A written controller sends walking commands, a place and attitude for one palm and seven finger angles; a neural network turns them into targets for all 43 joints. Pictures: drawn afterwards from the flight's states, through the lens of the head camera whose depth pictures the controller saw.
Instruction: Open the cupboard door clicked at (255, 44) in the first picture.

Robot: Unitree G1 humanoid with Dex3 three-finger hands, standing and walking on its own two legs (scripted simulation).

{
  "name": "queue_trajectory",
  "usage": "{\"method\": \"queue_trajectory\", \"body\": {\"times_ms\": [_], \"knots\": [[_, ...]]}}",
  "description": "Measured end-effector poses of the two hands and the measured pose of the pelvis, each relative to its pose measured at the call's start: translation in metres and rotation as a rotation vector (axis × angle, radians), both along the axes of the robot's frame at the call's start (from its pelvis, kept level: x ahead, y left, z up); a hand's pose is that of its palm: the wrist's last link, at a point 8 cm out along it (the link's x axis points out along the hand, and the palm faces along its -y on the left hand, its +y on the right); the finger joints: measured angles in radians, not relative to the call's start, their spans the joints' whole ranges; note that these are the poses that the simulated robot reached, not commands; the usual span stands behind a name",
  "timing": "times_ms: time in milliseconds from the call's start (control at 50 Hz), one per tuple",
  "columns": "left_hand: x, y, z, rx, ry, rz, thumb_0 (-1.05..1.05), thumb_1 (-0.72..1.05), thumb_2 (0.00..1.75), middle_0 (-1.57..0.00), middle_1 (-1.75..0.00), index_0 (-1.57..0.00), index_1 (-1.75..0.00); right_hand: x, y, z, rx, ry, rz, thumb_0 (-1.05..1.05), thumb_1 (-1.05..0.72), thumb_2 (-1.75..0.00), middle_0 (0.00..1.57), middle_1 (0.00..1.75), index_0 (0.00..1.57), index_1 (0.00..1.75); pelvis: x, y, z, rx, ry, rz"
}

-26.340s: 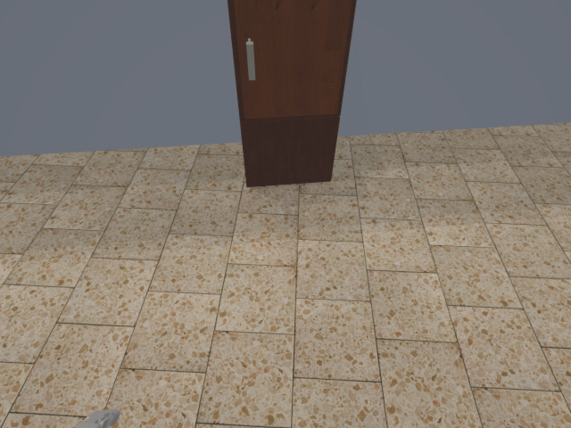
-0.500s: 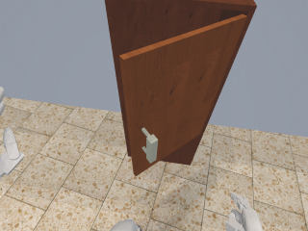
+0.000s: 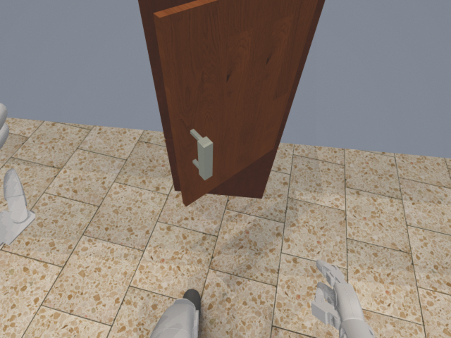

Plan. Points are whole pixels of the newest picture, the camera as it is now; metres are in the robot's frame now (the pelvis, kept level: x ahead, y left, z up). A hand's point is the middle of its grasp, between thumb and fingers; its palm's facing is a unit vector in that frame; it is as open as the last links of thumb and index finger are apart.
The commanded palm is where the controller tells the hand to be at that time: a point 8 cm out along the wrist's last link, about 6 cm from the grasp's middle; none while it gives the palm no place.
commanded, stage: stop stepping back and stand still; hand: left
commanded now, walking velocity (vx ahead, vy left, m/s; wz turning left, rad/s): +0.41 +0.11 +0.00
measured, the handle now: (200, 154) +0.52 +0.11 -0.06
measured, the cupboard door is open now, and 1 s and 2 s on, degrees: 44 44 44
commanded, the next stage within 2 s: let the arm hang, fingers relaxed in 1.08 s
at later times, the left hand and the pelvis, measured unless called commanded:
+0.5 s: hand out of the picture +0.15 +0.24 +0.20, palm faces +0.43 -0.78 -0.45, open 7.4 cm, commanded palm +0.10 +0.29 +0.20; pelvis -0.04 -0.01 +0.02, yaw +0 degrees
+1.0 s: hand out of the picture +0.12 +0.29 +0.18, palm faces +0.46 -0.78 -0.43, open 7.4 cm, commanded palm +0.06 +0.32 +0.20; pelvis -0.08 +0.02 +0.03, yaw -1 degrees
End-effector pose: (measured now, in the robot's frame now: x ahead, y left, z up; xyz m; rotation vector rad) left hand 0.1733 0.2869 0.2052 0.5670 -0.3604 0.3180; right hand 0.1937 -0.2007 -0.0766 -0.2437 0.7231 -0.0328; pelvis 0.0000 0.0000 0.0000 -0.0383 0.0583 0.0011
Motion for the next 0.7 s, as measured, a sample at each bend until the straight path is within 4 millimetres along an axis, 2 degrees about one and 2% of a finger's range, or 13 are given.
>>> {"method": "queue_trajectory", "body": {"times_ms": [60,140,240,320,400,460,540,620,700], "knots": [[-0.009,-0.004,0.014,0.053,0.0,-0.02,0.02,0.88,0.9,-0.21,-0.31,-0.22,-0.3,-0.029,-0.015,0.006,-0.007,0.045,-0.059,0.01,-0.9,-0.9,0.21,0.3,0.2,0.3,0.001,-0.003,0.008,0.038,-0.024,-0.017],[-0.015,0.004,0.021,0.048,-0.014,0.005,0.01,0.88,0.9,-0.21,-0.31,-0.22,-0.3,-0.058,-0.04,0.013,-0.035,-0.006,-0.167,0.01,-0.9,-0.9,0.21,0.3,0.2,0.3,0.002,-0.001,0.007,0.035,-0.051,-0.044],[-0.017,0.008,0.003,-0.028,0.034,0.072,0.01,0.88,0.9,-0.21,-0.31,-0.22,-0.3,-0.092,-0.063,0.015,-0.048,-0.044,-0.212,0.01,-0.9,-0.9,0.2,0.3,0.2,0.3,-0.025,-0.007,0.008,0.057,-0.089,-0.032],[-0.041,-0.009,-0.014,-0.063,0.128,0.059,0.02,0.89,0.9,-0.21,-0.31,-0.21,-0.3,-0.12,-0.074,0.011,-0.054,0.02,-0.22,0.01,-0.91,-0.9,0.2,0.3,0.2,0.3,-0.04,-0.013,0.013,0.054,-0.091,-0.012],[-0.063,-0.022,-0.009,-0.068,0.125,0.028,0.02,0.88,0.9,-0.21,-0.31,-0.22,-0.3,-0.142,-0.077,0.015,-0.079,0.093,-0.221,0.01,-0.91,-0.9,0.2,0.3,0.2,0.3,-0.041,-0.017,0.021,0.067,-0.069,-0.038],[-0.067,-0.016,0.002,-0.035,0.058,0.042,0.02,0.88,0.9,-0.21,-0.31,-0.22,-0.3,-0.145,-0.075,0.014,-0.105,0.103,-0.204,0.01,-0.91,-0.9,0.2,0.3,0.2,0.3,-0.042,-0.015,0.021,0.053,-0.063,-0.015],[-0.064,0.003,0.011,-0.023,-0.006,0.092,0.02,0.88,0.9,-0.21,-0.31,-0.22,-0.3,-0.135,-0.063,0.008,-0.095,0.082,-0.188,0.01,-0.91,-0.9,0.2,0.3,0.2,0.3,-0.049,-0.006,0.018,0.035,-0.073,-0.003],[-0.062,0.014,0.006,-0.025,0.051,0.108,0.02,0.88,0.9,-0.21,-0.31,-0.21,-0.3,-0.12,-0.042,0.015,-0.029,0.002,-0.173,0.01,-0.91,-0.9,0.2,0.3,0.2,0.3,-0.058,0.0,0.021,0.036,-0.084,-0.031],[-0.069,0.009,-0.003,-0.051,0.112,0.065,0.02,0.89,0.9,-0.21,-0.31,-0.21,-0.3,-0.111,-0.024,0.024,0.013,-0.065,-0.145,0.01,-0.91,-0.9,0.2,0.3,0.2,0.3,-0.067,0.005,0.022,0.029,-0.086,-0.031]]}}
